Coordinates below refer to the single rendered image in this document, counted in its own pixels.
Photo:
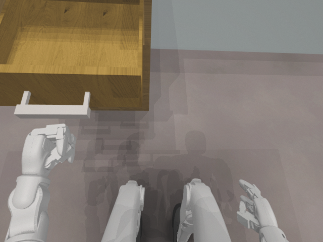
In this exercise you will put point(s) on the drawer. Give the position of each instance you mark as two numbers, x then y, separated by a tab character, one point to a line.
60	49

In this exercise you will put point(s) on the robot right forearm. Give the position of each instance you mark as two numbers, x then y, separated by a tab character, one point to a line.
271	234

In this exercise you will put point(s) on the robot right thigh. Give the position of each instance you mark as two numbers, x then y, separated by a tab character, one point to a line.
208	223

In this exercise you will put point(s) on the robot left forearm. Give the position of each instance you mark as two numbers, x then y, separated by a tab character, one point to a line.
28	204

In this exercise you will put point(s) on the right robot foot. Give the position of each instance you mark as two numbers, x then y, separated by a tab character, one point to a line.
176	221

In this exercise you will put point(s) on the handle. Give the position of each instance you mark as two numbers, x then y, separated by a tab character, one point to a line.
24	110

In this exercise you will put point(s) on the left robot hand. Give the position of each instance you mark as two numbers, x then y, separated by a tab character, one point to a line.
40	143

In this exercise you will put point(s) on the right robot hand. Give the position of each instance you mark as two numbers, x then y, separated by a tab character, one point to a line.
259	214

